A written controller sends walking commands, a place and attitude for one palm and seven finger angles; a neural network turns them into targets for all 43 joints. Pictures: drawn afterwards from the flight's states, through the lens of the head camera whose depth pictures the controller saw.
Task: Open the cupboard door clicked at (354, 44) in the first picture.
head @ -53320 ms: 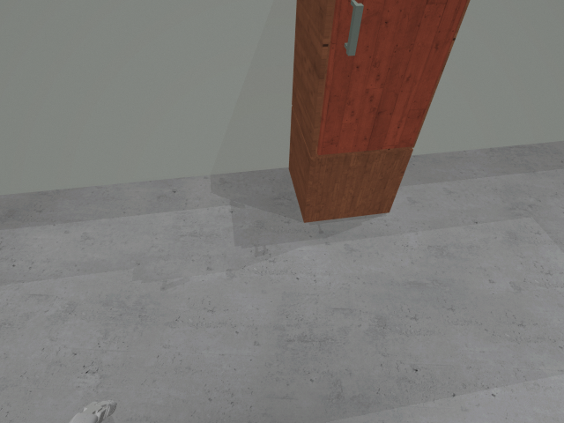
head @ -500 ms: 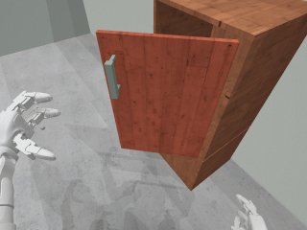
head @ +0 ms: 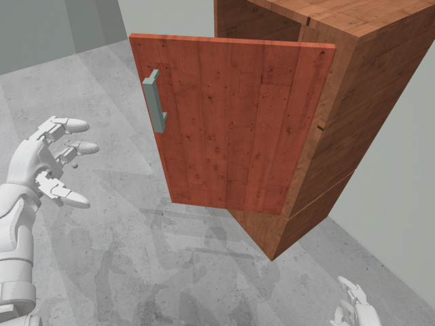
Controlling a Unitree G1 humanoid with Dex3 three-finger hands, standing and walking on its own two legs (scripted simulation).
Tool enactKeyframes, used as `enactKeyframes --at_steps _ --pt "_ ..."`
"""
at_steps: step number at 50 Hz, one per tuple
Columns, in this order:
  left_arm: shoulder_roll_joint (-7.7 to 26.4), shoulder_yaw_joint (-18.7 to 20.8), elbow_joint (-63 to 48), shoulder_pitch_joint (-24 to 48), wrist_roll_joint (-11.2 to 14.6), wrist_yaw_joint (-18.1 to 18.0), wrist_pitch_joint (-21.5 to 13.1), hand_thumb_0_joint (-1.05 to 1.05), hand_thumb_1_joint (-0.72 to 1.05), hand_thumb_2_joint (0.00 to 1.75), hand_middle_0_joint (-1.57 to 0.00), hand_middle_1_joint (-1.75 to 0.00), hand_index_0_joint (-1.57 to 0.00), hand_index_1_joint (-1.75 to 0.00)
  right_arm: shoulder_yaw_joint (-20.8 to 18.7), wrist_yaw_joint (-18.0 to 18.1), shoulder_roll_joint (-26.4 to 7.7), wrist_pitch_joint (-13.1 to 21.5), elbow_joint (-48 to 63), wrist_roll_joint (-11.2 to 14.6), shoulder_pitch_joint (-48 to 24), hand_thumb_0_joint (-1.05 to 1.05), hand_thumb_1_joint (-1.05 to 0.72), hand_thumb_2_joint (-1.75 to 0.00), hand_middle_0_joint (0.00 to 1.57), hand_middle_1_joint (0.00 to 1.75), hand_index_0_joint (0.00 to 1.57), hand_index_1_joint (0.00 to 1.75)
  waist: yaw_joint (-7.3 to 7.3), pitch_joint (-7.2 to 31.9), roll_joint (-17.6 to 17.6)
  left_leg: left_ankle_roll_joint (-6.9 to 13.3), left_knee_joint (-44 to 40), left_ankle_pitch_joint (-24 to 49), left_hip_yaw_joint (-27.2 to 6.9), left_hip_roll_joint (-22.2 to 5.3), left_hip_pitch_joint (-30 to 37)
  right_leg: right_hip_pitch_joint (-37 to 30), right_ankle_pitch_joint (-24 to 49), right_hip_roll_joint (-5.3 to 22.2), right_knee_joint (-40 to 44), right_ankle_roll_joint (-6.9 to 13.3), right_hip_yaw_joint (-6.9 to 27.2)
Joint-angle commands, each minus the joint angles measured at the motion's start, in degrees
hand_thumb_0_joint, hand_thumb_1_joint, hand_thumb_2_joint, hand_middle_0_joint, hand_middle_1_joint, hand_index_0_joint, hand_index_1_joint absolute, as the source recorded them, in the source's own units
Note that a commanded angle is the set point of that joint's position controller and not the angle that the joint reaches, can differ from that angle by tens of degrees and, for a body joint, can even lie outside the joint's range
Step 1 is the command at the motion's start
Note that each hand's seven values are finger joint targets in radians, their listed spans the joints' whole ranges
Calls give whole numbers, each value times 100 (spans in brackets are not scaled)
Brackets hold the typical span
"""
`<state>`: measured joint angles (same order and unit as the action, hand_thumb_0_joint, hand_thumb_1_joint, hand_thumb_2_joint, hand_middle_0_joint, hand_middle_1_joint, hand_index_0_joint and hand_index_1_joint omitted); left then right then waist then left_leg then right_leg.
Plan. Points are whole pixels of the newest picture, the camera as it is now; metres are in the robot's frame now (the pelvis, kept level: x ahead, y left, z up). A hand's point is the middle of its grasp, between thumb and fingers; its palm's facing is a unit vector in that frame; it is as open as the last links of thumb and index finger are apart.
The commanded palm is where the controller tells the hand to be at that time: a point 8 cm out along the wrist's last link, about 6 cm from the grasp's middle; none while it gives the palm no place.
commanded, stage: move the hooked fingers beside the handle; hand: left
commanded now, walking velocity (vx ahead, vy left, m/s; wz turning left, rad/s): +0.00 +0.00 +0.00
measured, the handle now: (157, 101) +0.54 +0.17 +0.13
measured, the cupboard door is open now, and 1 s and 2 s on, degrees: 46 46 46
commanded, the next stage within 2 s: none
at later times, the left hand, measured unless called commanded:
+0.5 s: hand (91, 142) +0.39 +0.26 +0.14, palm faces -0.04 -1.00 -0.02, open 14.0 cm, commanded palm +0.37 +0.31 +0.14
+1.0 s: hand (110, 121) +0.46 +0.25 +0.13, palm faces -0.05 -1.00 -0.01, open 14.0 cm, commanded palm +0.43 +0.30 +0.14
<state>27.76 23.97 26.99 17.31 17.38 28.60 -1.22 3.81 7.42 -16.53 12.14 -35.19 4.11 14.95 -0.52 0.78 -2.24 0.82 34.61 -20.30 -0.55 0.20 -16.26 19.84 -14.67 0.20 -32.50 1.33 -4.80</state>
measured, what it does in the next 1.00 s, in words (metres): stands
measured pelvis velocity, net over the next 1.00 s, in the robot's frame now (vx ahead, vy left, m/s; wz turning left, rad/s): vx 0.02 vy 0.02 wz -0.03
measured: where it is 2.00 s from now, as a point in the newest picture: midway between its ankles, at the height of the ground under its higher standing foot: outside the picture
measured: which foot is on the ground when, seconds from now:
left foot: down 0.00-1.00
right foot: down 0.00-1.00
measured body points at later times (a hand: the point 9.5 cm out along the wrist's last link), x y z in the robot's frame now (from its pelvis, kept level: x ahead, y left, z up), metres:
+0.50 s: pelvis +0.00 +0.01 +0.00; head +0.03 +0.01 +0.45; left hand +0.39 +0.32 +0.14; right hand +0.11 -0.25 -0.10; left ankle -0.02 +0.11 -0.73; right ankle +0.02 -0.11 -0.73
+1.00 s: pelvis +0.02 +0.02 +0.00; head +0.07 +0.02 +0.44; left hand +0.46 +0.31 +0.14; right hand +0.07 -0.25 -0.11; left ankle -0.02 +0.11 -0.73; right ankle +0.02 -0.11 -0.73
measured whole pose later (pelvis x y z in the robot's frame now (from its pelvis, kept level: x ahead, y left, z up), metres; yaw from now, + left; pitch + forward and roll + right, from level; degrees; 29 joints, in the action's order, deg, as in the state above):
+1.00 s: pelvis +0.02 +0.02 +0.00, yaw -2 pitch +10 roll -1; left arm 31.1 23.4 52.7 39.2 11.7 24.8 -8.9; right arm 2.4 4.6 -16.6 4.8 -37.1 2.8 22.0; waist 4.7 3.8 -1.1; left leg 2.3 36.0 -21.7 1.6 0.7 -23.9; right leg 27.8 -14.8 0.5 -33.1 -0.3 -2.6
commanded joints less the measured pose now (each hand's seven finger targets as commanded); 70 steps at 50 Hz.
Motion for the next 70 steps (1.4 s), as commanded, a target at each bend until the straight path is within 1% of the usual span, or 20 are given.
enactKeyframes --at_steps 1,6,10,12,15,17,20,22,26,29,35,40,44,47,50,56,60,64,68,70 --pt "1832 621 -829 2120 155 0 -471 0 -50 30 -30 -120 -30 -120 -327 45 -759 274 819 13 -215 0 -90 -90 20 30 20 30 85 1484 -104 79 -532 1400 -83 36 39 -871 1041 48 333 -6 328" --pt "1959 755 -492 1741 45 -81 -355 0 -50 30 -30 -120 -30 -120 -366 -54 -805 204 888 1 -113 0 -90 -90 20 30 20 30 -32 1492 -150 69 -528 1711 -28 27 -121 -924 1427 69 227 20 293" --pt "2029 759 -494 2192 38 -129 -423 0 -50 30 -30 -120 -30 -120 -395 -82 -838 151 885 -2 -1 0 -90 -90 20 30 20 30 53 1467 71 93 -520 1652 -15 2 -180 -864 1388 48 252 -2 340" --pt "1981 711 -720 2360 37 -131 -549 0 -50 30 -30 -120 -30 -120 -406 -74 -829 147 908 -18 37 0 -90 -90 20 30 20 30 77 1763 -174 85 -491 1771 -7 15 -29 -906 1496 45 203 8 337" --pt "2073 660 -557 2821 -19 -140 -687 0 -50 30 -30 -120 -30 -120 -406 -50 -842 110 778 -16 152 0 -90 -90 20 30 20 30 202 1666 -175 88 -478 1632 -17 -12 -37 -745 1328 16 242 2 353" --pt "1843 396 -356 3094 -54 -124 -721 0 -50 30 -30 -120 -30 -120 -395 -26 -838 117 711 -12 193 0 -90 -90 20 30 20 30 291 1511 -386 75 -495 1464 -61 -9 28 -458 1098 17 273 21 318" --pt "1758 136 50 3596 -147 -115 -710 0 -50 30 -30 -120 -30 -120 -400 -2 -883 72 584 -2 317 0 -90 -90 20 30 20 30 419 1476 -266 81 -498 1369 -97 -24 29 -283 959 14 287 26 292" --pt "1804 176 169 3606 -168 -136 -721 0 -50 30 -30 -120 -30 -120 -414 -10 -891 76 573 -12 350 0 -90 -90 20 30 20 30 360 1668 -400 55 -472 1434 -144 -13 84 -286 965 28 248 47 281" --pt "2032 402 640 3594 -198 -190 -759 0 -50 30 -30 -120 -30 -120 -415 -52 -926 -34 559 -39 474 0 -90 -90 20 30 20 30 297 1858 38 50 -427 1713 -148 -20 -104 -509 1299 20 146 48 270" --pt "2141 446 871 3671 -249 -237 -819 0 -50 30 -30 -120 -30 -120 -417 -94 -939 -119 546 -54 525 0 -90 -90 20 30 20 30 263 1833 -76 23 -378 1899 -103 -35 -159 -501 1480 42 86 62 277" --pt "2147 346 987 4226 -374 -303 -1027 0 -50 30 -30 -120 -30 -120 -440 -151 -942 -256 553 -78 709 0 -90 -90 20 30 20 30 370 2034 -182 7 -317 2179 -139 -68 -29 -359 1617 -10 32 50 286" --pt "1780 29 1049 4538 -344 -262 -1098 0 -50 30 -30 -120 -30 -120 -474 -158 -935 -357 460 -86 858 0 -90 -90 20 30 20 30 494 2189 -370 -54 -225 2676 -190 -122 286 -129 1743 -35 18 34 256" --pt "2178 354 1437 4545 -382 -328 -1068 0 -50 30 -30 -120 -30 -120 -499 -166 -996 -481 352 -111 1004 0 -90 -90 20 30 20 30 455 2191 -158 -46 -200 2698 -155 -108 81 -274 1894 -10 -1 50 246" --pt "2065 270 1276 4507 -449 -353 -1140 0 -50 30 -30 -120 -30 -120 -508 -204 -946 -531 398 -112 989 0 -90 -90 20 30 20 30 425 2339 -481 -86 -179 3039 -159 -109 207 -264 2029 -15 -26 35 266" --pt "2051 238 1270 4688 -473 -377 -1216 0 -50 30 -30 -120 -30 -120 -530 -235 -948 -601 347 -134 1078 0 -90 -90 20 30 20 30 480 2352 -414 -112 -131 3337 -190 -154 333 -185 2108 -47 -28 26 255" --pt "2115 267 1895 4924 -515 -392 -1203 0 -50 30 -30 -120 -30 -120 -521 -238 -975 -736 301 -131 1145 0 -90 -90 20 30 20 30 554 2074 -225 -30 -171 2706 -138 -116 -73 -114 1926 -41 -13 24 257" --pt "2233 234 1941 5294 -635 -420 -1374 0 -50 30 -30 -120 -30 -120 -524 -240 -987 -808 252 -162 1254 0 -90 -90 20 30 20 30 617 2383 -385 -31 -69 2887 -151 -124 83 -75 1983 -44 -78 22 298" --pt "1901 -121 2144 5921 -616 -417 -1516 0 -50 30 -30 -120 -30 -120 -516 -235 -970 -860 127 -173 1310 0 -90 -90 20 30 20 30 846 2261 -455 -44 -5 2729 -178 -157 159 248 1785 -44 -60 18 266" --pt "2109 52 2909 5901 -678 -468 -1438 0 -50 30 -30 -120 -30 -120 -491 -216 -1043 -907 97 -170 1369 0 -90 -90 20 30 20 30 855 2096 -73 32 -60 1900 -176 -96 -414 241 1442 -44 -65 7 295" --pt "2378 201 3053 5865 -774 -519 -1453 0 -50 30 -30 -120 -30 -120 -465 -232 -1070 -959 115 -190 1432 0 -90 -90 20 30 20 30 783 2112 -150 33 -58 1892 -172 -82 -562 181 1467 -34 -120 18 314"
